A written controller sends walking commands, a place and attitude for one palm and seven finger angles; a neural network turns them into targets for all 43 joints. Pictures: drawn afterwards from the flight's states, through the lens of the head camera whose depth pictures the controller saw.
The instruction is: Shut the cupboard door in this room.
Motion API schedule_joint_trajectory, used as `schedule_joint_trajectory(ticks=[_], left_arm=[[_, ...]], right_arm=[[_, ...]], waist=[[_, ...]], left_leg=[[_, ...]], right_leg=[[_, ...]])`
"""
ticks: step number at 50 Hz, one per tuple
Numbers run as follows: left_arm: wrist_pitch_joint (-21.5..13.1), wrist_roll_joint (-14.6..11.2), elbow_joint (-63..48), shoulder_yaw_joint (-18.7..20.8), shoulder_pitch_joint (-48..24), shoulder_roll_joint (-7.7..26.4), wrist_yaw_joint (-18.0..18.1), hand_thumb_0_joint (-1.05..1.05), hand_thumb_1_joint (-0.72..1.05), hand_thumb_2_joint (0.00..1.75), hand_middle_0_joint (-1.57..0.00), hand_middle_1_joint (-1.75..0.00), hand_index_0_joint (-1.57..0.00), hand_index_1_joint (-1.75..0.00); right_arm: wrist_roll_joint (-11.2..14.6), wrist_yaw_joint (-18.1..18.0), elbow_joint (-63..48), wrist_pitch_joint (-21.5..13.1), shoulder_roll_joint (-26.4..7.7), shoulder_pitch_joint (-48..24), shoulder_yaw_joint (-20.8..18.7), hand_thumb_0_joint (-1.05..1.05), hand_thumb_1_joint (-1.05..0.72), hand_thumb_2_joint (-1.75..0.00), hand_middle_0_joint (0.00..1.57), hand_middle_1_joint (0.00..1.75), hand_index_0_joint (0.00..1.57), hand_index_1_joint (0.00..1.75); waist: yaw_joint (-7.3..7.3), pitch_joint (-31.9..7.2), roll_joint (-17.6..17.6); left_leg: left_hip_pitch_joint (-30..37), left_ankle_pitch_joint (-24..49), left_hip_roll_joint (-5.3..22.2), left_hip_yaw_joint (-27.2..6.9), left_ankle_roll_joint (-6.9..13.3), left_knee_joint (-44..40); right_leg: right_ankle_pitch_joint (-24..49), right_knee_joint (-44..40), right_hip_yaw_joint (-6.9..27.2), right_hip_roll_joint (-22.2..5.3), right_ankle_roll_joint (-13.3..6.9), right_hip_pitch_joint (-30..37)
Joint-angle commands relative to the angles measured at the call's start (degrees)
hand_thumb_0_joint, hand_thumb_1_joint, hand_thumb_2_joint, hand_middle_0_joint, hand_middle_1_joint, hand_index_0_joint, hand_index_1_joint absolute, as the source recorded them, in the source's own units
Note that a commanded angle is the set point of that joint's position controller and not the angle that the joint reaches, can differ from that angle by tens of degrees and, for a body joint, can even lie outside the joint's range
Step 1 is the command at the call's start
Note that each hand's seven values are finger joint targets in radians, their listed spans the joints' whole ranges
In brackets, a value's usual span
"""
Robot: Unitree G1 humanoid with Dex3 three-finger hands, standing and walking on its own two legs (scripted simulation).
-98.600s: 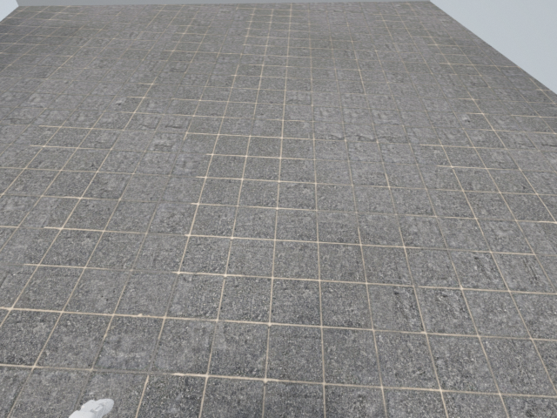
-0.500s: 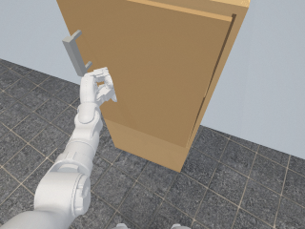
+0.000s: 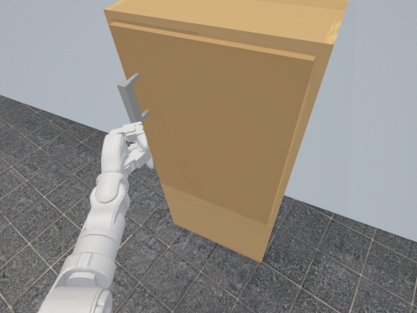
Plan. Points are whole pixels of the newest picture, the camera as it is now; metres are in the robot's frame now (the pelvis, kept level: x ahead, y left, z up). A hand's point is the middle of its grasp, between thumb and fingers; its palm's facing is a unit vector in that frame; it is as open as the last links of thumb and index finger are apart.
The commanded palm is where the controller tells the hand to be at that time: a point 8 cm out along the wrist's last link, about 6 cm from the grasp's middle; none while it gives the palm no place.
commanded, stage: draw the hand back to the body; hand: left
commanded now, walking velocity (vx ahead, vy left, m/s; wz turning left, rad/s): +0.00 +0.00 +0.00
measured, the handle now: (136, 100) +0.59 +0.20 +0.09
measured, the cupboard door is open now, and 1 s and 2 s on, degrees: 0 0 0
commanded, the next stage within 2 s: step back with the hand held close in 1.32 s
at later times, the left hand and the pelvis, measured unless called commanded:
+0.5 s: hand (74, 208) +0.26 +0.21 +0.14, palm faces +0.21 -0.95 -0.22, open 3.3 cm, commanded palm +0.22 +0.25 +0.16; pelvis -0.01 +0.02 +0.02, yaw +2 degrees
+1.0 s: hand out of the picture +0.17 +0.30 +0.19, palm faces +0.49 -0.76 -0.42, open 6.6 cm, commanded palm +0.13 +0.33 +0.20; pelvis +0.00 +0.03 +0.03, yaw +2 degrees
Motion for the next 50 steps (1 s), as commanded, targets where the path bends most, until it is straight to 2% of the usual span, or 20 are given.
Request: schedule_joint_trajectory(ticks=[1, 6, 7, 12, 13, 15, 19, 21, 23, 27, 28, 30, 33, 35, 42, 43, 45, 47, 48, 50], left_arm=[[1.36, -4.26, -25.17, -2.05, -19.01, 5.51, -2.89, 0.00, 0.90, 0.90, -1.30, -1.50, -1.30, -1.50], [2.64, -3.47, -33.87, -1.51, -11.93, 8.12, -2.34, 0.00, 0.90, 0.90, -1.30, -1.50, -1.30, -1.50], [3.06, -3.50, -34.57, -0.23, -10.43, 9.45, -2.27, 0.00, 0.90, 0.90, -1.30, -1.50, -1.30, -1.50], [9.04, -4.69, -36.73, 1.74, 0.34, 10.71, -4.03, 0.00, 0.90, 0.90, -1.16, -1.35, -1.16, -1.35], [7.12, -0.10, -42.64, -2.17, 2.00, 12.52, -1.23, 0.00, 0.90, 0.90, -1.13, -1.32, -1.13, -1.32], [7.89, 0.40, -41.48, -0.87, 9.37, 12.01, 0.74, 0.00, 0.90, 0.90, -1.08, -1.26, -1.08, -1.26], [8.55, 1.78, -48.65, -0.02, 10.06, 13.61, 2.59, 0.00, 0.90, 0.90, -0.97, -1.14, -0.97, -1.14], [8.61, 2.18, -52.79, -0.51, 12.15, 13.28, 3.24, 0.00, 0.90, 0.90, -0.92, -1.08, -0.92, -1.08], [8.53, 2.74, -56.49, -0.36, 13.72, 13.62, 4.02, 0.00, 0.90, 0.90, -0.86, -1.02, -0.86, -1.02], [8.63, 3.27, -60.87, 2.42, 19.27, 15.89, 5.16, 0.00, 0.90, 0.90, -0.75, -0.90, -0.75, -0.90], [8.73, 3.19, -61.06, 2.22, 22.14, 14.93, 5.22, 0.00, 0.90, 0.90, -0.72, -0.87, -0.72, -0.87], [8.86, 3.25, -61.20, 4.76, 26.31, 16.65, 5.27, 0.00, 0.90, 0.90, -0.67, -0.81, -0.67, -0.81], [9.09, 3.04, -62.23, 6.10, 32.61, 15.85, 5.17, 0.00, 0.90, 0.90, -0.58, -0.72, -0.58, -0.72], [9.26, 2.92, -61.44, 9.28, 36.17, 17.88, 5.08, 0.00, 0.90, 0.90, -0.53, -0.66, -0.53, -0.66], [7.80, 3.00, -71.11, 16.12, 42.80, 22.26, 5.97, 0.00, 0.90, 0.90, -0.34, -0.45, -0.34, -0.45], [7.75, 2.84, -71.73, 16.12, 44.61, 21.64, 6.08, 0.00, 0.90, 0.90, -0.31, -0.42, -0.31, -0.42], [7.65, 2.88, -72.25, 19.05, 47.40, 23.75, 6.46, 0.00, 0.90, 0.90, -0.25, -0.36, -0.25, -0.36], [7.53, 2.76, -72.94, 19.89, 48.99, 23.67, 6.69, 0.00, 0.90, 0.90, -0.20, -0.30, -0.20, -0.30], [7.64, 2.88, -71.94, 17.39, 48.23, 21.00, 6.52, 0.00, 0.90, 0.90, -0.20, -0.30, -0.20, -0.30], [7.90, 3.16, -69.97, 15.94, 46.24, 19.82, 6.50, 0.00, 0.90, 0.90, -0.20, -0.30, -0.20, -0.30]], right_arm=[[1.46, -2.08, -9.58, -3.44, -7.03, -7.01, -2.69, 0.00, -0.90, -0.90, 0.20, 0.30, 0.20, 0.30], [1.40, -3.42, -9.25, -5.19, -6.24, -10.36, -1.43, 0.00, -0.90, -0.90, 0.20, 0.30, 0.20, 0.30], [1.36, -3.46, -9.28, -5.33, -6.36, -10.84, -1.21, 0.00, -0.90, -0.90, 0.20, 0.30, 0.20, 0.30], [1.94, -3.75, -11.12, -4.78, -6.30, -14.68, -0.28, 0.00, -0.90, -0.90, 0.20, 0.30, 0.20, 0.30], [1.30, -4.57, -11.36, -3.82, -4.57, -15.76, -0.29, 0.00, -0.90, -0.90, 0.20, 0.30, 0.20, 0.30], [0.90, -5.17, -11.54, -2.83, -5.00, -16.37, -0.15, 0.00, -0.90, -0.90, 0.20, 0.30, 0.20, 0.30], [0.50, -5.65, -11.61, -1.86, -4.62, -17.57, 0.52, 0.00, -0.90, -0.90, 0.20, 0.30, 0.20, 0.30], [0.26, -5.76, -11.54, -2.06, -4.43, -17.78, 0.71, 0.00, -0.90, -0.90, 0.20, 0.30, 0.20, 0.30], [-0.11, -5.78, -11.41, -2.63, -4.34, -18.09, 0.95, 0.00, -0.90, -0.90, 0.20, 0.30, 0.20, 0.30], [-0.74, -5.93, -11.13, -3.46, -4.69, -18.59, 1.14, 0.00, -0.90, -0.90, 0.20, 0.30, 0.20, 0.30], [-0.81, -5.93, -11.10, -3.53, -4.50, -18.71, 1.00, 0.00, -0.90, -0.90, 0.20, 0.30, 0.20, 0.30], [-1.02, -5.91, -10.70, -3.66, -4.96, -18.97, 0.84, 0.00, -0.90, -0.90, 0.20, 0.30, 0.20, 0.30], [-1.02, -5.57, -10.80, -3.16, -4.49, -19.16, 0.69, 0.00, -0.90, -0.90, 0.20, 0.30, 0.20, 0.30], [-1.15, -5.51, -10.51, -3.16, -4.98, -19.28, 0.41, 0.00, -0.90, -0.90, 0.20, 0.30, 0.20, 0.30], [-1.15, -5.28, -10.58, -4.48, -4.57, -18.65, -0.31, 0.00, -0.90, -0.90, 0.20, 0.30, 0.20, 0.30], [-1.18, -5.28, -10.53, -4.84, -4.40, -18.54, -0.36, 0.00, -0.90, -0.90, 0.20, 0.30, 0.20, 0.30], [-1.19, -5.31, -10.18, -5.56, -4.85, -18.41, -0.66, 0.00, -0.90, -0.90, 0.20, 0.30, 0.20, 0.30], [-0.99, -5.24, -10.12, -5.85, -4.70, -18.07, -0.70, 0.00, -0.90, -0.90, 0.20, 0.30, 0.20, 0.30], [-1.00, -5.25, -9.82, -6.07, -4.68, -18.03, -0.77, 0.00, -0.90, -0.90, 0.20, 0.30, 0.20, 0.30], [-1.13, -5.48, -9.29, -6.57, -5.50, -17.80, -1.08, 0.00, -0.90, -0.90, 0.20, 0.30, 0.20, 0.30]], waist=[[-0.20, -14.21, -6.20], [0.86, -10.70, -1.46], [1.17, -10.58, -2.89], [3.21, -7.64, -3.42], [2.34, -3.43, -4.76], [2.76, -1.33, -7.45], [2.23, -0.82, -3.57], [2.24, -1.33, 1.61], [2.36, -1.35, 4.39], [3.10, -2.32, 1.15], [3.13, -1.28, 0.00], [3.79, -0.60, -1.41], [3.96, 2.14, -1.49], [4.64, 3.54, -2.75], [5.28, 0.17, 2.85], [5.18, 1.19, 2.93], [5.62, 1.64, 2.40], [5.45, 3.05, 2.75], [4.79, 4.48, 2.44], [4.30, 6.65, 0.77]], left_leg=[[13.90, 14.85, -1.49, -1.17, 2.63, -4.10], [16.71, 13.01, -1.35, -2.25, 2.46, -6.48], [16.87, 12.42, -1.32, -2.54, 2.40, -7.12], [16.49, 10.37, -1.43, -2.55, 1.93, -10.01], [17.44, 9.86, -1.30, -2.88, 1.90, -12.24], [17.49, 9.35, -0.91, -3.14, 2.08, -13.45], [22.14, 9.05, -0.47, -3.22, 1.93, -16.44], [24.42, 10.34, -0.17, -3.71, 1.63, -17.84], [25.97, 10.24, 0.12, -4.45, 1.13, -19.29], [27.53, 12.82, 0.28, -5.13, 1.19, -20.67], [27.20, 13.19, 0.45, -5.17, 1.06, -20.92], [26.87, 13.74, 0.36, -5.06, 1.16, -21.24], [25.70, 14.13, 0.58, -4.90, 0.81, -21.58], [24.53, 14.66, 0.49, -4.57, 0.96, -21.61], [25.10, 17.11, 0.51, -4.40, 0.62, -20.35], [24.80, 17.70, 0.49, -4.41, 0.60, -20.14], [24.20, 18.55, 0.47, -4.39, 0.63, -19.81], [23.76, 18.13, 0.62, -4.52, 0.35, -19.88], [23.77, 16.56, 0.64, -4.44, 0.40, -20.17], [23.74, 15.51, 0.73, -4.32, 0.82, -20.36]], right_leg=[[28.42, -9.48, 1.09, -0.66, 3.53, 9.79], [21.80, -10.88, 0.44, -0.69, 2.27, 8.68], [20.73, -11.28, 0.35, -0.71, 2.26, 8.89], [17.50, -13.19, 0.03, -1.10, 1.90, 11.61], [16.90, -16.95, 2.77, -2.68, 2.55, 11.46], [15.34, -18.65, 2.35, -2.69, 2.76, 12.44], [12.98, -21.11, 1.61, -2.14, 2.11, 14.01], [13.86, -21.46, 1.19, -2.07, 1.49, 15.74], [13.33, -21.83, 0.45, -1.71, 1.14, 16.39], [15.37, -22.72, -0.08, -1.37, 1.09, 18.60], [15.44, -22.62, -0.35, -1.30, 1.08, 19.07], [15.89, -23.57, -0.29, -1.19, 1.21, 19.47], [15.87, -23.49, -0.52, -1.47, 1.22, 19.73], [16.49, -24.26, -0.42, -1.42, 1.34, 19.95], [18.17, -23.02, -0.43, -1.89, 1.24, 21.69], [18.65, -22.95, -0.50, -1.93, 1.23, 21.48], [19.34, -23.32, -0.48, -1.74, 1.21, 21.44], [18.53, -23.05, -0.64, -1.85, 1.22, 20.58], [17.04, -23.29, -0.60, -1.91, 1.34, 19.34], [16.18, -24.24, -0.63, -1.84, 1.50, 17.62]])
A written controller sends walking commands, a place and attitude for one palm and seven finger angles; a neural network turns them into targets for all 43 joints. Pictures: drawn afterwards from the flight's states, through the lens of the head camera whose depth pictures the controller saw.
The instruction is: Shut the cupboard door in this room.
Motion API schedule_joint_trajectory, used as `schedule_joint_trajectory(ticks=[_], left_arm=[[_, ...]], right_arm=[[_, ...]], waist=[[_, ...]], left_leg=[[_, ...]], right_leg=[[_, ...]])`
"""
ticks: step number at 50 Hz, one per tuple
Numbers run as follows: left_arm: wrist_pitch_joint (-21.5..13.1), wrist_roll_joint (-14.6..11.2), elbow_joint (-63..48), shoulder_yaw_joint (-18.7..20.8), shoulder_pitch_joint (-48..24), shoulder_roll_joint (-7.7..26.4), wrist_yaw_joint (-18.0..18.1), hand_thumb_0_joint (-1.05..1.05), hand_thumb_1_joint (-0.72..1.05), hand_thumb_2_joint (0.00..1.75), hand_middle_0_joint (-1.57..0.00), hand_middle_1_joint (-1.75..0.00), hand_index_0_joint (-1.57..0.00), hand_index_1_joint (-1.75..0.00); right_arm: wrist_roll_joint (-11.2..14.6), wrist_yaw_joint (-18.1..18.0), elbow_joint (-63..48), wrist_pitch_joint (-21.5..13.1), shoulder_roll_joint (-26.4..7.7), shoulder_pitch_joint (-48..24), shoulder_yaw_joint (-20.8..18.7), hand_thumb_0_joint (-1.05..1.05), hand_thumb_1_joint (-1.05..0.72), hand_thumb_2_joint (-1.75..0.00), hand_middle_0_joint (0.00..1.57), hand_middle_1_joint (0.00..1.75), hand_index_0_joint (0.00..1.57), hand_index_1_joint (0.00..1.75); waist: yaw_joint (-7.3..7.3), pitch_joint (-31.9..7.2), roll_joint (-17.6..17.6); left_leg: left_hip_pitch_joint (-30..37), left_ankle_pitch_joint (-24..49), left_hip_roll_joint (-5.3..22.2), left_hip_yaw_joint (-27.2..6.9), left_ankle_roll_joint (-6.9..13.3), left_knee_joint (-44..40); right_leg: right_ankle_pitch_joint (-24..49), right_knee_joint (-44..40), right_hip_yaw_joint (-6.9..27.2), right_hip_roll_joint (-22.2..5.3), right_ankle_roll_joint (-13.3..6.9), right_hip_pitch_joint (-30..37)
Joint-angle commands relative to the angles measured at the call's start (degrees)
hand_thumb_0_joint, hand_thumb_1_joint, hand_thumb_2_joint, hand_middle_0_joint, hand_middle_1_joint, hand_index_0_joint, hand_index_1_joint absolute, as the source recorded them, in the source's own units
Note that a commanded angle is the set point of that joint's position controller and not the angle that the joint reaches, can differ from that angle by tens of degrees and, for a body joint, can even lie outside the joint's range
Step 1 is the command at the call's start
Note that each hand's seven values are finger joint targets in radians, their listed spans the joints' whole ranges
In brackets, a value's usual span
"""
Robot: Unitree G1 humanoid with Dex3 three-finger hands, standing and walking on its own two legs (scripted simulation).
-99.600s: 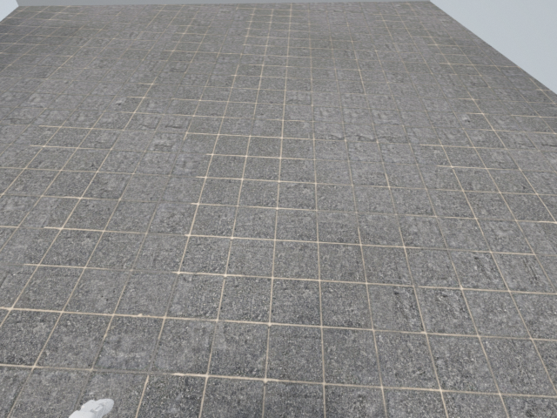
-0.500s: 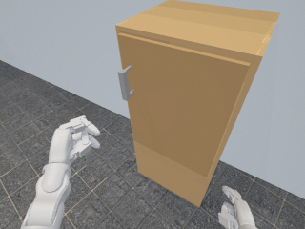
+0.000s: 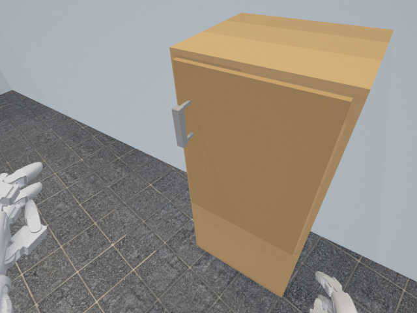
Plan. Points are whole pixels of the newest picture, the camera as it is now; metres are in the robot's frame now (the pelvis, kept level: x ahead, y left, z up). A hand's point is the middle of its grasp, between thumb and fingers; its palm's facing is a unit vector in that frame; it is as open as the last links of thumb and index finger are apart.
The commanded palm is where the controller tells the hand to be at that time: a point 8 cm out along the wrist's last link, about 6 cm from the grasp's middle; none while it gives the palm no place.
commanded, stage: draw the hand back to the body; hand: left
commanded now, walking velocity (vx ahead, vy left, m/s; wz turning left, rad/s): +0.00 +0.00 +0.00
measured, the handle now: (184, 123) +0.59 +0.15 +0.06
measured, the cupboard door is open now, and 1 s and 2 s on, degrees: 0 0 0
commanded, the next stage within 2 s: step back with the hand held close in 0.32 s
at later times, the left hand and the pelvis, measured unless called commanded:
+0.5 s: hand (52, 224) +0.19 +0.26 +0.16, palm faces +0.46 -0.79 -0.40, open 7.4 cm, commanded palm +0.14 +0.29 +0.17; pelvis +0.00 -0.01 +0.00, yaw +0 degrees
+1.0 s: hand (23, 249) +0.15 +0.29 +0.15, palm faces +0.41 -0.78 -0.47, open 7.4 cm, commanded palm +0.09 +0.32 +0.17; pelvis -0.05 +0.02 -0.01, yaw -1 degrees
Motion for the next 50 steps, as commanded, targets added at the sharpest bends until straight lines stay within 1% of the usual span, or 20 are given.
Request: schedule_joint_trajectory(ticks=[1, 3, 5, 7, 10, 13, 17, 21, 22, 23, 24, 28, 32, 35, 36, 40, 42, 45, 49, 50], left_arm=[[-3.47, 0.08, -9.43, 2.91, -8.91, 7.75, 1.07, 0.00, 0.90, 0.90, -0.20, -0.30, -0.20, -0.30], [-3.49, 0.31, -8.33, 1.89, -10.89, 7.08, 1.16, 0.00, 0.90, 0.90, -0.20, -0.30, -0.20, -0.30], [-3.96, 0.45, -8.68, 3.48, -11.70, 8.96, 1.31, 0.00, 0.90, 0.90, -0.20, -0.30, -0.20, -0.30], [-4.33, 0.46, -10.64, 4.54, -10.87, 10.02, 1.57, 0.00, 0.90, 0.90, -0.20, -0.30, -0.20, -0.30], [-4.54, 0.38, -12.62, 6.17, -8.70, 11.58, 1.64, 0.00, 0.90, 0.90, -0.20, -0.30, -0.20, -0.30], [-4.52, 0.37, -13.81, 5.71, -8.17, 10.74, 1.63, 0.00, 0.90, 0.90, -0.20, -0.30, -0.20, -0.30], [-3.88, -0.03, -10.80, 6.02, -7.53, 10.33, 1.29, 0.00, 0.90, 0.90, -0.20, -0.30, -0.20, -0.30], [-3.80, -0.27, -9.24, 5.08, -6.93, 9.02, 0.88, 0.00, 0.90, 0.90, -0.20, -0.30, -0.20, -0.30], [-3.80, -0.34, -8.93, 5.33, -7.07, 9.21, 0.86, 0.00, 0.90, 0.90, -0.20, -0.30, -0.20, -0.30], [-5.97, 0.14, -12.48, 10.88, -13.34, 15.89, 1.22, 0.00, 0.90, 0.90, -0.20, -0.30, -0.20, -0.30], [-6.45, 0.02, -8.79, 8.16, -7.80, 12.29, 1.04, 0.00, 0.90, 0.90, -0.20, -0.30, -0.20, -0.30], [-7.06, 0.50, -9.68, 6.16, -4.61, 11.06, 1.21, 0.00, 0.90, 0.90, -0.20, -0.30, -0.20, -0.30], [-7.44, 0.43, -13.60, 8.13, -2.65, 13.29, 2.01, 0.00, 0.90, 0.90, -0.20, -0.30, -0.20, -0.30], [-7.36, 0.15, -14.45, 11.19, -0.95, 15.98, 2.50, 0.00, 0.90, 0.90, -0.20, -0.30, -0.20, -0.30], [-7.42, 0.06, -14.68, 10.70, 0.02, 15.05, 2.56, 0.00, 0.90, 0.90, -0.20, -0.30, -0.20, -0.30], [-7.48, -0.18, -13.49, 12.21, 2.22, 15.76, 2.94, 0.00, 0.90, 0.90, -0.20, -0.30, -0.20, -0.30], [-7.62, 0.05, -13.32, 10.73, 2.57, 14.35, 3.04, 0.00, 0.90, 0.90, -0.20, -0.30, -0.20, -0.30], [-8.12, 0.55, -14.06, 11.03, 1.71, 14.74, 3.34, 0.00, 0.90, 0.90, -0.20, -0.30, -0.20, -0.30], [-9.34, 1.65, -14.72, 10.29, 0.16, 13.24, 3.66, 0.00, 0.90, 0.90, -0.20, -0.30, -0.20, -0.30], [-9.62, 1.99, -15.42, 11.63, -0.70, 14.70, 3.80, 0.00, 0.90, 0.90, -0.20, -0.30, -0.20, -0.30]], right_arm=[[-0.12, -0.32, -8.96, -4.08, -5.77, -8.68, -2.27, 0.00, -0.90, -0.90, 0.20, 0.30, 0.20, 0.30], [0.00, -0.58, -8.92, -4.02, -5.93, -8.88, -2.47, 0.00, -0.90, -0.90, 0.20, 0.30, 0.20, 0.30], [-0.17, -0.82, -8.65, -4.39, -6.28, -8.80, -2.62, 0.00, -0.90, -0.90, 0.20, 0.30, 0.20, 0.30], [-0.36, -0.83, -8.97, -4.70, -5.79, -8.84, -2.48, 0.00, -0.90, -0.90, 0.20, 0.30, 0.20, 0.30], [-0.56, -0.68, -8.75, -5.08, -5.51, -9.19, -2.26, 0.00, -0.90, -0.90, 0.20, 0.30, 0.20, 0.30], [-0.49, -0.54, -8.86, -5.25, -4.71, -9.50, -1.86, 0.00, -0.90, -0.90, 0.20, 0.30, 0.20, 0.30], [-0.48, -0.58, -8.84, -4.78, -4.76, -9.50, -1.85, 0.00, -0.90, -0.90, 0.20, 0.30, 0.20, 0.30], [-0.36, -0.48, -8.99, -4.37, -4.98, -9.09, -2.09, 0.00, -0.90, -0.90, 0.20, 0.30, 0.20, 0.30], [-0.40, -0.46, -9.03, -4.20, -5.08, -9.10, -2.17, 0.00, -0.90, -0.90, 0.20, 0.30, 0.20, 0.30], [0.30, -0.45, -11.00, -3.31, -6.57, -8.81, -2.88, 0.00, -0.90, -0.90, 0.20, 0.30, 0.20, 0.30], [-0.16, -0.73, -9.89, -2.77, -5.81, -8.49, -2.74, 0.00, -0.90, -0.90, 0.20, 0.30, 0.20, 0.30], [-0.19, -0.77, -10.33, -1.25, -6.09, -7.90, -3.34, 0.00, -0.90, -0.90, 0.20, 0.30, 0.20, 0.30], [-0.02, -1.48, -11.75, -0.14, -6.44, -7.83, -3.75, 0.00, -0.90, -0.90, 0.20, 0.30, 0.20, 0.30], [-0.06, -1.92, -12.65, 0.97, -6.66, -7.80, -3.98, 0.00, -0.90, -0.90, 0.20, 0.30, 0.20, 0.30], [0.15, -1.90, -13.00, 1.29, -6.24, -7.52, -3.88, 0.00, -0.90, -0.90, 0.20, 0.30, 0.20, 0.30], [0.10, -1.99, -13.46, 1.95, -6.77, -7.12, -4.39, 0.00, -0.90, -0.90, 0.20, 0.30, 0.20, 0.30], [0.32, -1.91, -13.67, 2.00, -6.64, -6.53, -4.24, 0.00, -0.90, -0.90, 0.20, 0.30, 0.20, 0.30], [0.07, -2.09, -13.71, 1.41, -7.53, -6.55, -4.42, 0.00, -0.90, -0.90, 0.20, 0.30, 0.20, 0.30], [0.22, -2.09, -13.85, 0.39, -7.48, -5.55, -4.32, 0.00, -0.90, -0.90, 0.20, 0.30, 0.20, 0.30], [0.08, -2.23, -13.87, 0.03, -7.95, -5.82, -4.44, 0.00, -0.90, -0.90, 0.20, 0.30, 0.20, 0.30]], waist=[[-1.58, 2.06, -1.48], [-1.80, 2.99, -2.71], [-1.21, 1.23, -3.90], [-0.44, -2.94, -2.12], [0.22, -4.42, 0.10], [-0.02, -2.53, 2.99], [-0.21, 1.33, 0.13], [-0.36, 1.18, -0.49], [-0.26, 0.41, -2.34], [-2.13, 1.13, -1.46], [-2.53, -0.29, -3.57], [-2.95, -4.76, -3.62], [-2.91, -8.99, -1.08], [-2.69, -10.16, -1.58], [-2.85, -10.51, -2.04], [-2.84, -9.34, -2.12], [-3.21, -7.86, -1.85], [-3.13, -5.79, 0.85], [-3.71, -3.52, 0.99], [-3.57, -3.00, 1.37]], left_leg=[[1.84, 7.91, 3.04, -3.36, -1.07, -4.47], [1.97, 4.75, 3.02, -3.39, -0.81, -4.93], [2.36, 4.52, 2.73, -3.42, -0.58, -5.00], [3.52, 6.84, 2.53, -3.36, -0.50, -4.56], [3.23, 8.99, 2.26, -3.00, -0.73, -3.83], [2.83, 10.34, 2.33, -2.82, -1.19, -3.67], [1.71, 9.06, 2.68, -2.57, -1.15, -4.10], [2.02, 8.90, 2.81, -2.39, -0.96, -4.47], [2.16, 8.71, 2.75, -2.49, -0.85, -4.38], [-1.55, 4.71, 4.17, -3.96, 0.48, -1.25], [-1.09, 5.05, 3.94, -4.39, 0.61, 0.50], [-1.07, 10.37, 4.56, -4.03, -0.05, 2.66], [-0.70, 20.22, 6.15, -4.68, -0.16, 2.02], [-2.53, 23.39, 6.63, -5.21, -0.26, 1.89], [-3.50, 23.76, 7.01, -5.52, -0.33, 1.73], [-6.99, 18.80, 7.49, -5.85, -0.09, 0.64], [-9.78, 14.95, 8.07, -6.60, 0.20, -0.57], [-16.31, 3.26, 8.95, -8.25, 1.29, -3.75], [-26.79, -15.90, 9.77, -10.28, 2.85, -7.28], [-28.67, -19.03, 9.76, -11.20, 3.15, -7.99]], right_leg=[[7.07, -4.12, 0.32, -0.38, -0.54, -6.78], [4.23, -4.64, 0.49, -0.35, -0.37, -8.03], [4.01, -4.84, 0.48, -0.26, -0.48, -7.03], [6.16, -3.66, 0.60, -0.59, -0.59, -4.69], [8.54, -3.79, 1.02, -0.62, -0.81, -2.70], [9.86, -3.39, 0.85, -0.67, -0.98, -3.25], [8.72, -4.45, 0.86, -0.49, -0.81, -4.96], [8.33, -4.56, 0.98, -0.62, -0.65, -4.84], [8.13, -4.57, 0.90, -0.52, -0.55, -4.75], [9.29, -6.90, 7.09, -3.80, -0.81, -9.01], [10.34, -6.95, 7.80, -5.64, -1.25, -9.84], [17.32, -3.24, 7.86, -7.59, -1.67, -9.42], [22.90, 1.96, 5.92, -5.89, -0.85, -7.50], [24.70, 4.08, 5.55, -5.06, -0.55, -6.12], [24.73, 5.06, 5.42, -4.95, -0.57, -5.31], [21.27, 5.21, 6.03, -4.47, -0.30, -5.99], [17.67, 5.77, 6.03, -3.94, -0.08, -6.31], [11.18, 6.27, 5.93, -2.67, 0.34, -4.81], [5.21, 8.64, 5.97, -1.88, 0.55, -0.85], [3.96, 8.87, 6.11, -1.45, 0.61, -0.31]])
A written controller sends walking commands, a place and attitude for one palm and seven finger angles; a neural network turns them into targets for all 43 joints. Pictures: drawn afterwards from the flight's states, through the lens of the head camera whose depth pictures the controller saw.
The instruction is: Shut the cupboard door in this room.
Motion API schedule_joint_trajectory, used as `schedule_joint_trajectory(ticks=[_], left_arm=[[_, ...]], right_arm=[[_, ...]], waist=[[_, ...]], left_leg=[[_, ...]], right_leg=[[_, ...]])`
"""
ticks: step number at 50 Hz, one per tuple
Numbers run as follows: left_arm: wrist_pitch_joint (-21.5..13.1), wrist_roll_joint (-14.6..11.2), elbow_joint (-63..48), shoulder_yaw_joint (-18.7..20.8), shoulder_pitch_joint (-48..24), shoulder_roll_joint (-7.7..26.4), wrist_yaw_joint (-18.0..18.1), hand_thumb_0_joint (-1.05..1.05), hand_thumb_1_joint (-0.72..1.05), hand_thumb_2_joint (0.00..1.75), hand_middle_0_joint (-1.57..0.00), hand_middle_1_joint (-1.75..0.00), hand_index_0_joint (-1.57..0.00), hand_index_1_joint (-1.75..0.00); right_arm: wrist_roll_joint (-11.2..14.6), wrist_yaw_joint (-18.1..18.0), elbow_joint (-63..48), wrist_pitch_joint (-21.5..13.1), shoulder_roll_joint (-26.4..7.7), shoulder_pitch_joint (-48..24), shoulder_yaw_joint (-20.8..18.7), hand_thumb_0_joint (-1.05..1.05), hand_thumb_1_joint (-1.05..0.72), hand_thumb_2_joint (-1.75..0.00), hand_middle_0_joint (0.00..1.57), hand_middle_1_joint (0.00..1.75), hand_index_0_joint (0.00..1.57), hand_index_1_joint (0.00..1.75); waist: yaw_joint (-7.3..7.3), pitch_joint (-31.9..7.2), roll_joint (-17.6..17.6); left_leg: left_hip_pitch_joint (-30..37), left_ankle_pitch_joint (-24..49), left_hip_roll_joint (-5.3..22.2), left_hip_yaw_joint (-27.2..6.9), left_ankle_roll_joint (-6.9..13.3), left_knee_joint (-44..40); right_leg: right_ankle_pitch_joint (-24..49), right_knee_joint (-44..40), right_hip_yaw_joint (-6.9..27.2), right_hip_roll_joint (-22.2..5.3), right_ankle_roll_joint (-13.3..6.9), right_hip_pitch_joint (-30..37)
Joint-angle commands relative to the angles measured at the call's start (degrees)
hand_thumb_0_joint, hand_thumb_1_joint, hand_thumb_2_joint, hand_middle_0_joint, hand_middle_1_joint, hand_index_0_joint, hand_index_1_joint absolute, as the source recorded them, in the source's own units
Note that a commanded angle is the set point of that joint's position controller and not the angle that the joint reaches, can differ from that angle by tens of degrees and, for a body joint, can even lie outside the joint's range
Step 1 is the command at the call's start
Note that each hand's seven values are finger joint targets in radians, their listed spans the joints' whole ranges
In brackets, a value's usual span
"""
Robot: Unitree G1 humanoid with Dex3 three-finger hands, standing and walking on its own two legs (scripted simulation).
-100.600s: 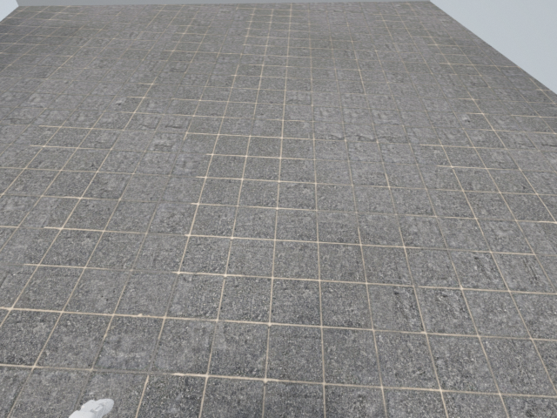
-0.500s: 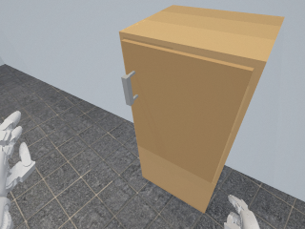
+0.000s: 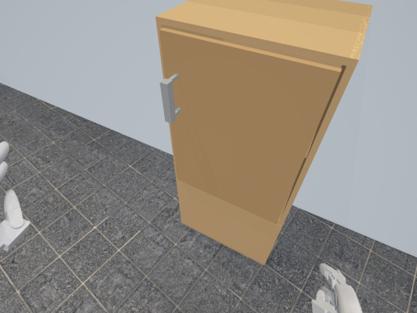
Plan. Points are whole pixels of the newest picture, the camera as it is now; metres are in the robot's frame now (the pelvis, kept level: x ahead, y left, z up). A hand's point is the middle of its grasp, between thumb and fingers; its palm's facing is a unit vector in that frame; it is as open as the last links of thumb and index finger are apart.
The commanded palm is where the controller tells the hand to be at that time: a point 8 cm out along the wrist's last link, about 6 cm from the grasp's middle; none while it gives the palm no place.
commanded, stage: step back with the hand held close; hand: left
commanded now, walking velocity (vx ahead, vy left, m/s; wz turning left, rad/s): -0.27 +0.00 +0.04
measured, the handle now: (172, 98) +0.64 +0.14 +0.08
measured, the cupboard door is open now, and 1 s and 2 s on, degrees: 0 0 0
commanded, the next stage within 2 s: stop stepping back and stand still in 0.64 s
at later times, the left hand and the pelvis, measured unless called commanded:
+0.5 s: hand out of the picture +0.09 +0.31 +0.17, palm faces +0.53 -0.73 -0.42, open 7.4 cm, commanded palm +0.01 +0.33 +0.18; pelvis -0.09 +0.02 -0.02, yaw +6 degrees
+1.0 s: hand out of the picture -0.01 +0.34 +0.17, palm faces +0.41 -0.85 -0.31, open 7.4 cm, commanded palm -0.09 +0.36 +0.18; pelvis -0.24 +0.07 -0.01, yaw -3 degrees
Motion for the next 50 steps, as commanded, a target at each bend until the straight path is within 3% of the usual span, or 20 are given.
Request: schedule_joint_trajectory(ticks=[1, 10, 15, 17, 19, 22, 23, 26, 33, 35, 37, 38, 40, 41, 42, 44, 45, 46, 47, 50], left_arm=[[-4.92, 1.00, -12.26, 7.40, -3.83, 9.82, 1.67, 0.00, 0.90, 0.90, -0.20, -0.30, -0.20, -0.30], [-6.93, 2.43, -13.24, 9.96, -5.72, 11.19, 1.95, 0.00, 0.90, 0.90, -0.20, -0.30, -0.20, -0.30], [-7.71, 1.47, -15.39, 8.69, -5.91, 11.56, 3.00, 0.00, 0.90, 0.90, -0.20, -0.30, -0.20, -0.30], [-7.88, 1.39, -16.38, 7.23, -7.76, 11.12, 3.47, 0.00, 0.90, 0.90, -0.20, -0.30, -0.20, -0.30], [-7.93, 1.31, -16.25, 8.13, -7.78, 11.88, 3.66, 0.00, 0.90, 0.90, -0.20, -0.30, -0.20, -0.30], [-8.83, 1.63, -17.97, 10.86, -7.24, 11.76, 3.69, 0.00, 0.90, 0.90, -0.20, -0.30, -0.20, -0.30], [-8.55, 1.63, -17.84, 12.03, -8.42, 13.13, 3.57, 0.00, 0.90, 0.90, -0.20, -0.30, -0.20, -0.30], [-9.76, 0.09, -18.31, 12.80, -7.65, 13.87, 2.79, 0.00, 0.90, 0.90, -0.20, -0.30, -0.20, -0.30], [-8.10, -2.39, -18.58, 7.33, -8.24, 10.26, 1.27, 0.00, 0.90, 0.90, -0.20, -0.30, -0.20, -0.30], [-8.35, -2.37, -18.85, 8.36, -8.01, 11.61, 1.22, 0.00, 0.90, 0.90, -0.20, -0.30, -0.20, -0.30], [-10.23, -1.48, -20.82, 8.08, -11.22, 13.31, 1.52, 0.00, 0.90, 0.90, -0.20, -0.30, -0.20, -0.30], [-10.57, -0.93, -22.26, 9.61, -11.26, 16.23, 2.08, 0.00, 0.90, 0.90, -0.20, -0.30, -0.20, -0.30], [-8.99, -0.58, -17.01, 13.63, -8.29, 19.39, 2.43, 0.00, 0.90, 0.90, -0.20, -0.30, -0.20, -0.30], [-6.73, -0.68, -15.37, 6.47, -10.34, 11.83, 1.27, 0.00, 0.90, 0.90, -0.20, -0.30, -0.20, -0.30], [-4.69, -1.10, -14.94, 8.43, -10.08, 12.55, 1.14, 0.00, 0.90, 0.90, -0.20, -0.30, -0.20, -0.30], [-3.09, -0.81, -14.96, 8.04, -11.47, 12.64, 0.88, 0.00, 0.90, 0.90, -0.20, -0.30, -0.20, -0.30], [-2.93, -0.86, -12.79, 7.53, -12.97, 13.06, 0.69, 0.00, 0.90, 0.90, -0.20, -0.30, -0.20, -0.30], [-3.85, -0.62, -12.39, 5.95, -14.36, 11.61, 1.00, 0.00, 0.90, 0.90, -0.20, -0.30, -0.20, -0.30], [-3.72, -0.24, -12.41, 8.59, -13.01, 14.15, 1.37, 0.00, 0.90, 0.90, -0.20, -0.30, -0.20, -0.30], [-2.94, -1.19, -18.59, 9.78, -4.43, 13.92, 0.74, 0.00, 0.90, 0.90, -0.20, -0.30, -0.20, -0.30]], right_arm=[[-0.40, -0.56, -8.63, -3.90, -7.83, -5.28, -3.09, 0.00, -0.90, -0.90, 0.20, 0.30, 0.20, 0.30], [-1.14, -0.14, -7.55, -6.23, -8.08, -4.26, -3.91, 0.00, -0.90, -0.90, 0.20, 0.30, 0.20, 0.30], [-1.94, 1.28, -4.73, -5.98, -6.12, -2.43, -3.59, 0.00, -0.90, -0.90, 0.20, 0.30, 0.20, 0.30], [-1.53, 1.49, -4.23, -5.76, -5.11, -2.26, -3.16, 0.00, -0.90, -0.90, 0.20, 0.30, 0.20, 0.30], [-1.47, 0.95, -4.32, -5.86, -5.56, -2.50, -3.21, 0.00, -0.90, -0.90, 0.20, 0.30, 0.20, 0.30], [-1.92, -0.37, -5.31, -7.78, -7.43, -5.67, -3.36, 0.00, -0.90, -0.90, 0.20, 0.30, 0.20, 0.30], [-2.41, -0.16, -4.63, -8.35, -6.34, -5.28, -3.61, 0.00, -0.90, -0.90, 0.20, 0.30, 0.20, 0.30], [-1.71, 1.33, -3.49, -9.90, -6.88, -6.97, -5.22, 0.00, -0.90, -0.90, 0.20, 0.30, 0.20, 0.30], [-1.82, 2.65, -1.01, -11.61, -4.74, -5.57, -3.15, 0.00, -0.90, -0.90, 0.20, 0.30, 0.20, 0.30], [-2.45, 3.34, 0.35, -11.09, -4.31, -4.65, -3.53, 0.00, -0.90, -0.90, 0.20, 0.30, 0.20, 0.30], [-1.80, 3.11, 2.34, -10.31, -2.69, -4.69, -2.78, 0.00, -0.90, -0.90, 0.20, 0.30, 0.20, 0.30], [-1.67, 2.57, 1.62, -10.44, -2.70, -5.70, -2.39, 0.00, -0.90, -0.90, 0.20, 0.30, 0.20, 0.30], [-3.21, 3.55, 0.26, -11.15, -3.32, -6.67, -1.17, 0.00, -0.90, -0.90, 0.20, 0.30, 0.20, 0.30], [-0.66, 2.06, 0.13, -9.72, -2.92, -3.70, -2.35, 0.00, -0.90, -0.90, 0.20, 0.30, 0.20, 0.30], [-0.02, 1.11, -1.05, -9.47, -4.38, -3.65, -2.76, 0.00, -0.90, -0.90, 0.20, 0.30, 0.20, 0.30], [-0.59, 0.38, -2.32, -9.76, -6.49, -4.87, -2.25, 0.00, -0.90, -0.90, 0.20, 0.30, 0.20, 0.30], [-0.92, 0.70, -2.68, -10.76, -6.30, -5.36, -1.88, 0.00, -0.90, -0.90, 0.20, 0.30, 0.20, 0.30], [-0.76, 1.01, -2.18, -11.44, -4.99, -5.60, -0.74, 0.00, -0.90, -0.90, 0.20, 0.30, 0.20, 0.30], [-1.12, 1.01, -2.56, -11.13, -5.64, -5.95, -1.22, 0.00, -0.90, -0.90, 0.20, 0.30, 0.20, 0.30], [-2.16, 1.79, -4.77, -10.56, -5.63, -6.85, -3.11, 0.00, -0.90, -0.90, 0.20, 0.30, 0.20, 0.30]], waist=[[-0.05, -1.87, 4.36], [0.04, -1.53, 4.83], [-1.21, -0.92, -7.12], [-1.91, -3.04, -10.64], [-2.04, -2.85, -6.92], [-0.52, -4.01, 18.53], [-0.58, -5.49, 16.31], [0.74, -8.91, 7.06], [0.59, -10.80, 13.66], [0.90, -13.15, 11.05], [0.51, -10.02, -7.25], [0.80, -6.38, -12.68], [1.37, -10.57, -10.30], [-0.99, -8.89, -14.30], [-2.85, -7.71, -11.32], [-1.82, -6.88, 16.21], [-1.99, -1.05, 18.52], [-1.52, -0.31, 12.71], [-0.29, -0.65, 10.31], [2.40, -4.36, 18.67]], left_leg=[[-17.39, -23.57, 10.11, -13.43, 1.38, -14.89], [-23.52, -32.47, 9.50, -13.09, 1.40, -10.85], [-2.54, -16.80, 3.13, -7.36, -3.54, 11.14], [2.20, -13.24, 3.05, -7.44, -3.52, 12.65], [2.96, -14.28, 4.74, -9.30, -2.08, 4.69], [-20.01, -35.37, 22.18, -28.03, 4.08, -24.06], [-24.45, -33.84, 23.92, -27.48, 4.00, -26.11], [-12.12, -24.89, 20.62, -15.91, -0.03, -20.33], [3.07, -19.11, 17.01, -7.51, -8.94, -26.03], [9.60, -11.61, 14.36, -5.10, -13.13, -19.74], [19.12, -2.23, 7.34, 1.29, -11.30, 10.22], [12.96, -8.71, 3.28, 0.69, -9.16, 19.47], [1.65, -9.87, 5.29, -3.75, -7.64, 21.79], [-1.53, -5.02, 3.23, -4.13, -6.00, 15.56], [8.56, 5.80, 2.71, -2.82, -4.65, 6.79], [14.37, 18.77, 10.54, -14.77, -0.51, -7.28], [7.26, 2.63, 15.29, -23.65, 1.10, -16.44], [0.54, -22.13, 17.17, -26.53, 0.11, -23.20], [-5.00, -34.59, 16.98, -26.15, -5.29, -29.00], [-12.26, -31.16, 9.21, -10.92, -20.21, -34.40]], right_leg=[[0.48, 2.50, 4.30, -1.14, -0.96, 14.27], [-7.57, 4.79, 7.88, -0.66, -2.61, 13.18], [-16.84, -12.21, 22.38, -13.20, -9.13, -13.81], [-13.42, -11.62, 19.01, -14.29, -8.42, -15.62], [-13.72, -7.37, 13.30, -9.59, -5.34, -16.54], [-12.24, 29.16, 0.85, 5.67, -0.01, 3.27], [-14.20, 40.99, 2.56, 6.07, -0.21, 7.52], [-16.16, 40.93, 0.42, 6.64, -0.13, 1.37], [-23.44, 7.14, -7.24, 6.95, -2.41, 5.56], [-20.43, -8.31, -4.48, 4.16, -4.67, 4.96], [-10.59, -21.29, 12.74, -11.68, -9.25, -12.22], [0.77, -20.89, 14.77, -17.43, -11.14, -13.34], [19.40, -10.21, 15.60, -21.21, -14.50, -1.16], [25.77, -3.67, 6.59, -13.45, -10.22, 6.58], [25.74, 1.85, 2.61, -10.05, -6.39, 0.62], [1.13, 17.42, -2.91, 1.64, -0.06, -4.43], [-19.85, 21.79, 0.36, 2.90, -0.38, -5.10], [-20.93, 22.35, 2.79, 2.66, -1.12, -1.01], [-19.75, 22.39, 0.00, 4.13, -2.01, 1.93], [-17.72, 18.44, -9.20, 10.32, -3.43, 16.29]])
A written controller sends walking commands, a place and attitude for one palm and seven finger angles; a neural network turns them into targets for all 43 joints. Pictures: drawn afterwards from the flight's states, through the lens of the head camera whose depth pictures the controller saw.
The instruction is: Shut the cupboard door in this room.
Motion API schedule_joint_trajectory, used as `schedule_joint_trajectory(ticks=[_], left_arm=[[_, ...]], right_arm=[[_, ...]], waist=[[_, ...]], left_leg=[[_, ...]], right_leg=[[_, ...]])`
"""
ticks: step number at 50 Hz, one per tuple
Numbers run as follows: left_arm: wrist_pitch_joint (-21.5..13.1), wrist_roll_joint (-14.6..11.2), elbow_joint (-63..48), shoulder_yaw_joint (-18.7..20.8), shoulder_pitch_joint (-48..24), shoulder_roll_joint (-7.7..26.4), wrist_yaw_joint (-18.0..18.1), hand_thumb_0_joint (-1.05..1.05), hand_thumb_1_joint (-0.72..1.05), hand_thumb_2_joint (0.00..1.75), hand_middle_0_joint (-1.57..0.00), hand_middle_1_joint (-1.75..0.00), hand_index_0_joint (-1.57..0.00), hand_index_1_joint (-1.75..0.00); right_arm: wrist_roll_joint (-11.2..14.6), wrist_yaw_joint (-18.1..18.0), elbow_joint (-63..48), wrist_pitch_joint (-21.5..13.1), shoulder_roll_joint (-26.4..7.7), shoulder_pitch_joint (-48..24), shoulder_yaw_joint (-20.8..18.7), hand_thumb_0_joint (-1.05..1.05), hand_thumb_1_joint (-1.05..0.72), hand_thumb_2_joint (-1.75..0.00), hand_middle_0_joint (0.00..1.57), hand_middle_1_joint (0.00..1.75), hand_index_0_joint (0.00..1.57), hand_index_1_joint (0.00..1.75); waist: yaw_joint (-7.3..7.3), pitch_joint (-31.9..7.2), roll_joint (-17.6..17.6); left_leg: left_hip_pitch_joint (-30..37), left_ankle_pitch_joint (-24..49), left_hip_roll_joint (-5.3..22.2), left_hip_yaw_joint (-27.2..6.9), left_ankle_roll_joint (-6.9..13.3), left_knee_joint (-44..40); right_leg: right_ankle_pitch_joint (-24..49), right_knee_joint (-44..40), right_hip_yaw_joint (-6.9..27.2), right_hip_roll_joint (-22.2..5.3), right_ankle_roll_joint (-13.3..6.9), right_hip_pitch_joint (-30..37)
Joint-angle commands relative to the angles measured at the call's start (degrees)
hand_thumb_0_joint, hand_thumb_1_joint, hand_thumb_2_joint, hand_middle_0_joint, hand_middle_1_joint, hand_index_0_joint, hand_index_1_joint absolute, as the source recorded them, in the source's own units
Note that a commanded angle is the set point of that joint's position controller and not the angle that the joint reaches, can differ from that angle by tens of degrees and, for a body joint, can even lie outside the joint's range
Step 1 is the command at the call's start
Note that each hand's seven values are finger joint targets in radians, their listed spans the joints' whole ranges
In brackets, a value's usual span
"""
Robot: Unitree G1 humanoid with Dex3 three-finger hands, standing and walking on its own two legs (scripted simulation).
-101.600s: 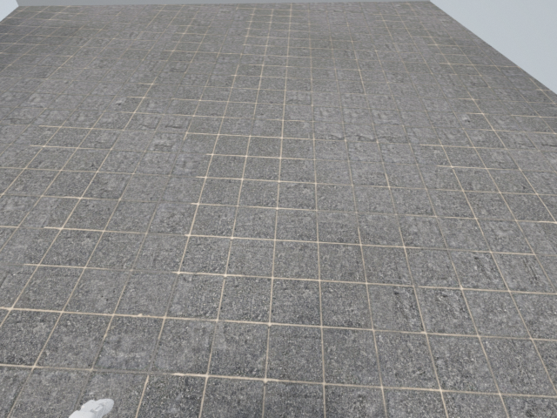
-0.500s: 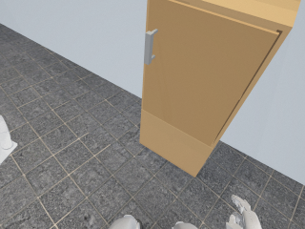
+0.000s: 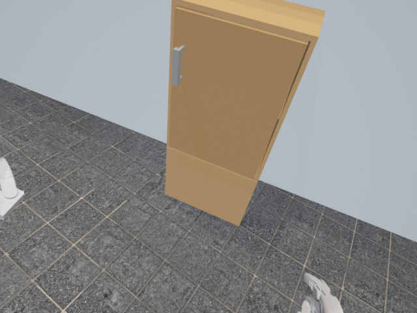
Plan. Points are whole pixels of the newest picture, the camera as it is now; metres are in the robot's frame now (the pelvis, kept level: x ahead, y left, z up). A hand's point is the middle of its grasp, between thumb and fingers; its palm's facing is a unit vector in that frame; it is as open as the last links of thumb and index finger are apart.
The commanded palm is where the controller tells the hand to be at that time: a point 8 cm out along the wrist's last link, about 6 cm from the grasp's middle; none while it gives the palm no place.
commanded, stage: stop stepping back and stand still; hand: left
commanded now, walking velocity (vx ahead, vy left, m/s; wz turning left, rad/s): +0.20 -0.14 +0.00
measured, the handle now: (179, 65) +0.88 +0.13 +0.08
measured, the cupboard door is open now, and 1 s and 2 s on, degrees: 0 0 0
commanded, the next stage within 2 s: none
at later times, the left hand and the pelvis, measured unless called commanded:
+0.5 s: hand out of the picture +0.04 +0.32 +0.19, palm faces +0.40 -0.84 -0.37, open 7.5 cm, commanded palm -0.01 +0.36 +0.19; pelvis -0.16 +0.07 +0.02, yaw -2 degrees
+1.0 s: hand out of the picture +0.06 +0.35 +0.17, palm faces +0.43 -0.81 -0.39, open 7.5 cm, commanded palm -0.02 +0.39 +0.19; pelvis -0.16 +0.09 +0.00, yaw +0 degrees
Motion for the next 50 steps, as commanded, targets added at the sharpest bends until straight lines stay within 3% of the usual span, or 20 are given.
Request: schedule_joint_trajectory(ticks=[1, 2, 3, 4, 5, 7, 8, 13, 14, 15, 18, 27, 28, 30, 32, 35, 43, 44, 46, 50], left_arm=[[-3.53, -0.76, -20.94, 6.08, 7.40, 9.30, 0.40, 0.00, 0.90, 0.90, -0.20, -0.30, -0.20, -0.30], [-3.59, -0.33, -22.10, 6.09, 11.03, 9.71, 0.56, 0.00, 0.90, 0.90, -0.20, -0.30, -0.20, -0.30], [-3.99, 0.50, -22.29, 6.61, 15.77, 10.97, 0.95, 0.00, 0.90, 0.90, -0.20, -0.30, -0.20, -0.30], [-3.98, 0.50, -23.60, 6.70, 16.90, 11.75, 0.88, 0.00, 0.90, 0.90, -0.20, -0.30, -0.20, -0.30], [-4.73, 0.36, -23.80, 8.24, 13.75, 12.14, 0.98, 0.00, 0.90, 0.90, -0.20, -0.30, -0.20, -0.30], [-7.04, 0.09, -26.75, 15.47, -1.55, 21.42, 0.89, 0.00, 0.90, 0.90, -0.20, -0.30, -0.20, -0.30], [-7.41, 1.49, -18.91, 14.18, -2.62, 18.96, 1.39, 0.00, 0.90, 0.90, -0.20, -0.30, -0.20, -0.30], [-5.06, 1.48, -9.39, 3.84, -8.16, 9.49, 2.61, 0.00, 0.90, 0.90, -0.20, -0.30, -0.20, -0.30], [-5.63, 1.52, -11.18, 3.15, -10.55, 9.00, 2.97, 0.00, 0.90, 0.90, -0.20, -0.30, -0.20, -0.30], [-6.93, 2.36, -13.45, 3.27, -11.70, 9.54, 2.46, 0.00, 0.90, 0.90, -0.20, -0.30, -0.20, -0.30], [-7.03, 3.03, -10.39, 4.28, -0.34, 8.00, -0.28, 0.00, 0.90, 0.90, -0.20, -0.30, -0.20, -0.30], [-3.76, 1.66, -20.46, 6.18, 3.35, 11.57, 2.29, 0.00, 0.90, 0.90, -0.20, -0.30, -0.20, -0.30], [-2.99, 1.80, -18.46, 6.73, 3.66, 11.83, 2.47, 0.00, 0.90, 0.90, -0.20, -0.30, -0.20, -0.30], [-2.43, 2.07, -15.82, 8.41, 2.44, 13.50, 2.80, 0.00, 0.90, 0.90, -0.20, -0.30, -0.20, -0.30], [-5.30, 1.32, -15.67, 13.33, -1.54, 18.53, 2.80, 0.00, 0.90, 0.90, -0.20, -0.30, -0.20, -0.30], [-4.21, 1.34, -7.28, 5.02, 2.16, 7.97, 1.93, 0.00, 0.90, 0.90, -0.20, -0.30, -0.20, -0.30], [-5.86, 2.14, -14.40, 0.47, -7.50, 7.58, 3.37, 0.00, 0.90, 0.90, -0.20, -0.30, -0.20, -0.30], [-6.60, 1.71, -17.87, 1.69, -6.74, 8.59, 3.41, 0.00, 0.90, 0.90, -0.20, -0.30, -0.20, -0.30], [-8.26, 1.51, -25.49, 4.80, -3.17, 10.47, 3.70, 0.00, 0.90, 0.90, -0.20, -0.30, -0.20, -0.30], [-8.29, 0.68, -25.48, 12.73, 7.19, 15.11, 2.91, 0.00, 0.90, 0.90, -0.20, -0.30, -0.20, -0.30]], right_arm=[[-1.26, 0.60, -12.38, -2.87, -8.40, -7.70, -4.96, 0.00, -0.90, -0.90, 0.20, 0.30, 0.20, 0.30], [-1.20, 1.09, -12.69, -2.74, -8.06, -7.16, -5.31, 0.00, -0.90, -0.90, 0.20, 0.30, 0.20, 0.30], [-0.12, 1.64, -11.84, -2.37, -7.54, -5.21, -5.03, 0.00, -0.90, -0.90, 0.20, 0.30, 0.20, 0.30], [1.64, 1.76, -11.14, -1.58, -6.98, -3.54, -5.30, 0.00, -0.90, -0.90, 0.20, 0.30, 0.20, 0.30], [1.47, 0.87, -10.37, -0.81, -8.93, -3.77, -6.25, 0.00, -0.90, -0.90, 0.20, 0.30, 0.20, 0.30], [-0.91, 1.12, -9.59, -0.27, -7.87, -3.80, -4.39, 0.00, -0.90, -0.90, 0.20, 0.30, 0.20, 0.30], [-2.15, 0.93, -10.14, 0.33, -5.62, -3.05, -3.53, 0.00, -0.90, -0.90, 0.20, 0.30, 0.20, 0.30], [-0.68, -2.25, -6.97, -1.42, -9.89, -1.82, -4.43, 0.00, -0.90, -0.90, 0.20, 0.30, 0.20, 0.30], [-0.98, -2.04, -8.05, -1.78, -12.04, -1.58, -4.64, 0.00, -0.90, -0.90, 0.20, 0.30, 0.20, 0.30], [-0.70, -1.24, -10.12, -2.52, -12.08, -3.46, -4.64, 0.00, -0.90, -0.90, 0.20, 0.30, 0.20, 0.30], [-0.65, 1.65, -10.44, -1.17, -10.33, -4.84, -5.85, 0.00, -0.90, -0.90, 0.20, 0.30, 0.20, 0.30], [-1.90, -0.24, -9.81, 0.58, -6.83, -6.05, -3.30, 0.00, -0.90, -0.90, 0.20, 0.30, 0.20, 0.30], [-1.46, -0.18, -8.79, 0.84, -6.21, -4.99, -3.23, 0.00, -0.90, -0.90, 0.20, 0.30, 0.20, 0.30], [-0.12, -0.07, -8.58, 1.66, -5.69, -4.81, -3.97, 0.00, -0.90, -0.90, 0.20, 0.30, 0.20, 0.30], [-1.29, 0.00, -7.59, 0.06, -6.95, -5.14, -3.77, 0.00, -0.90, -0.90, 0.20, 0.30, 0.20, 0.30], [0.40, -0.69, -8.17, 1.40, -8.68, -4.97, -5.57, 0.00, -0.90, -0.90, 0.20, 0.30, 0.20, 0.30], [-0.76, -3.14, -8.85, -1.74, -8.34, -6.04, -4.53, 0.00, -0.90, -0.90, 0.20, 0.30, 0.20, 0.30], [-0.56, -3.24, -9.18, -2.16, -9.38, -4.83, -5.03, 0.00, -0.90, -0.90, 0.20, 0.30, 0.20, 0.30], [-0.85, -2.55, -10.97, -2.19, -10.64, -4.75, -5.30, 0.00, -0.90, -0.90, 0.20, 0.30, 0.20, 0.30], [-1.17, -0.13, -9.38, -2.98, -8.06, -4.39, -4.42, 0.00, -0.90, -0.90, 0.20, 0.30, 0.20, 0.30]], waist=[[4.61, -5.39, 27.45], [5.22, -4.99, 26.79], [5.67, -5.27, 13.44], [4.47, -2.84, -11.69], [2.50, -0.25, -15.05], [-1.80, -1.54, -7.15], [-1.84, -4.59, -6.55], [-1.86, 0.20, 11.89], [-1.92, 2.45, 30.35], [-1.30, 8.12, 34.48], [1.40, 5.89, 10.43], [2.06, -4.58, 21.02], [2.02, -5.38, 14.97], [2.14, -2.21, -5.01], [0.03, 1.20, -3.59], [0.95, 4.19, -3.06], [1.29, 3.30, -2.24], [0.48, 0.95, 4.28], [0.96, -4.09, 26.24], [1.77, -5.33, 20.60]], left_leg=[[-12.28, -34.21, 5.54, -5.08, -21.14, -30.38], [-15.44, -32.76, 2.47, 0.14, -19.77, -22.91], [-13.11, -31.17, -1.30, 5.60, -15.82, -1.81], [-4.50, -25.48, -3.23, 2.42, -10.11, 34.97], [-9.56, -25.47, -1.27, -9.04, -6.17, 50.98], [-6.01, -19.13, 6.86, -9.85, -5.36, 57.22], [-1.68, -17.93, 6.58, -4.86, -5.04, 45.58], [12.96, -27.09, 2.59, 0.62, -2.60, 1.70], [10.45, -43.20, 12.25, -21.37, 0.90, -12.96], [3.43, -49.03, 24.51, -39.79, 5.44, -21.46], [-9.04, -45.64, 21.37, -31.00, 5.64, -21.12], [-7.30, -34.06, 11.48, -5.84, -3.43, -10.14], [-9.36, -31.62, 8.54, -2.83, -3.70, 0.22], [-23.83, -24.15, 2.18, -3.58, -3.58, 32.52], [-26.44, -18.10, 4.63, -4.95, -5.55, 43.91], [-21.11, -13.27, 7.77, -8.49, -4.97, 37.32], [12.58, -9.73, 2.56, 4.36, -2.94, 3.40], [17.64, -10.15, 4.15, 1.47, -2.53, -0.41], [25.99, 2.37, 19.56, -25.61, 2.76, -10.41], [16.62, 10.42, 17.24, -16.20, 3.36, -9.45]], right_leg=[[-0.90, -3.81, -13.59, 8.90, -2.19, 20.27], [-2.45, -9.98, -14.65, 8.08, -3.64, 24.07], [-3.16, -18.99, -9.50, 1.79, -7.40, 19.52], [-4.53, -30.08, 8.82, -13.92, -12.16, -3.14], [-8.12, -37.32, 24.31, -23.65, -16.02, -15.76], [-7.35, -35.14, 14.81, -25.02, -13.28, -25.33], [-19.24, -36.30, 10.58, -19.63, -6.74, -22.57], [-14.41, -10.70, -2.81, -8.49, -5.51, -20.39], [-7.83, 9.85, -6.92, -0.58, -1.77, -24.48], [-1.83, 24.60, -3.78, -1.56, 0.17, -29.74], [12.79, 28.88, -1.70, -2.74, 0.86, -20.03], [-1.52, -19.29, -13.22, 3.76, -2.98, 15.25], [-1.69, -24.04, -8.48, -0.11, -5.22, 17.44], [-4.98, -37.20, 28.09, -22.09, -14.88, 14.88], [18.96, -35.35, 25.67, -24.56, -16.40, 10.25], [-3.50, -35.45, 19.36, -20.68, -13.28, 2.01], [4.86, -25.10, 0.02, -12.42, -7.51, -5.15], [9.38, -16.32, -2.41, -10.45, -5.88, -5.77], [-1.93, 3.19, -5.60, -1.92, -0.49, -14.63], [3.56, -1.29, -2.94, -3.72, 0.57, -6.27]])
